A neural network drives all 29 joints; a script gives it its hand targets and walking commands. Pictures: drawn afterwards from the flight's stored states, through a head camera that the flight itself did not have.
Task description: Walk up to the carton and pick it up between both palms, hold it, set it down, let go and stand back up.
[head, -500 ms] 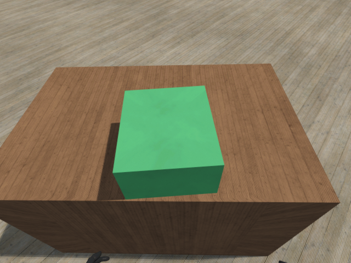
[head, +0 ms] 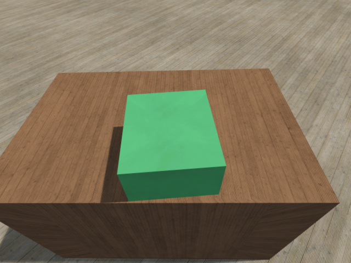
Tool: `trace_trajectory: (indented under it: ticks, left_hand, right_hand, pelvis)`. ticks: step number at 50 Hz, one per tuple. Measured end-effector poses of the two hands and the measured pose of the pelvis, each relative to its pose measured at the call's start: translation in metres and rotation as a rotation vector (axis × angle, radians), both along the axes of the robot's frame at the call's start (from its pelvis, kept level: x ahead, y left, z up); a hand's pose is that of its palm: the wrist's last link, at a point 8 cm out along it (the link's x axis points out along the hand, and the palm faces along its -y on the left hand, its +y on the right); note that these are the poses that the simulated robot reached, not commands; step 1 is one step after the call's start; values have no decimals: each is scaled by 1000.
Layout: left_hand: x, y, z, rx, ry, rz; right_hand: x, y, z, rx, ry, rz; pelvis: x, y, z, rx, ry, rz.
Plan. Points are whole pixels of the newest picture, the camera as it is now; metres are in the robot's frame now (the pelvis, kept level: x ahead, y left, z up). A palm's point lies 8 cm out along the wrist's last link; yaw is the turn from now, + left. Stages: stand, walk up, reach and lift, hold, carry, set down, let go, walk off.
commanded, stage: stand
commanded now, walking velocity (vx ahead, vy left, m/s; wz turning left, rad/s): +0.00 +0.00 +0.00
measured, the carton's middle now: (170, 141) +0.47 +0.04 -0.04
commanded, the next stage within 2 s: none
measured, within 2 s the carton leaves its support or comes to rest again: neither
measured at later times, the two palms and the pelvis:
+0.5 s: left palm out of the picture -0.04 +0.20 -0.15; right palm out of the picture -0.05 -0.18 -0.15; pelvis -0.01 +0.01 +0.00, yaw +0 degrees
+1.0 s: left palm out of the picture -0.05 +0.21 -0.15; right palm out of the picture -0.05 -0.17 -0.15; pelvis +0.00 +0.02 +0.00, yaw +0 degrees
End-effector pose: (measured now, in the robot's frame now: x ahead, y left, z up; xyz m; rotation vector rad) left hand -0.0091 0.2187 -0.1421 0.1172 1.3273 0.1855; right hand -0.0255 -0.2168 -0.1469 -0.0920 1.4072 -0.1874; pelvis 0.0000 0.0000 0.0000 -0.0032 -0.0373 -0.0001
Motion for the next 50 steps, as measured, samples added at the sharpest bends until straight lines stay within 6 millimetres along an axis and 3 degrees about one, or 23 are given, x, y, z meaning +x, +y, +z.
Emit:
trace_trajectory:
  ticks: [21, 50]
  left_hand:
    - [-33, -15, -9, -52, 122, 11]
    - [-40, -12, -10, -68, 172, 7]
  right_hand:
    - [-26, 29, -5, 41, 76, -5]
    - [-29, 44, -5, 48, 89, -1]
  pelvis:
    - [-6, 8, -1, 2, -2, 0]
    - [-4, 18, -1, 4, 7, 0]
